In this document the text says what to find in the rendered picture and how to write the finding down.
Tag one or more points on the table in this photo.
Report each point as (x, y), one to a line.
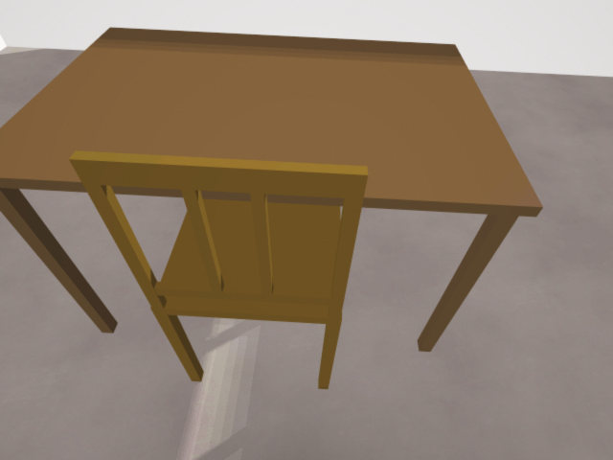
(409, 111)

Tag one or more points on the chair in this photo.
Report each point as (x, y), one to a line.
(253, 260)

